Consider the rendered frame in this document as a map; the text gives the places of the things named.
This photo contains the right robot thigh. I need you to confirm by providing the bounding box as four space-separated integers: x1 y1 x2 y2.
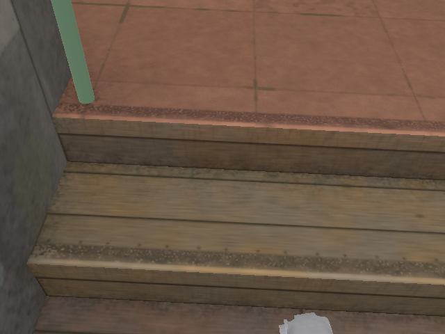
279 312 332 334

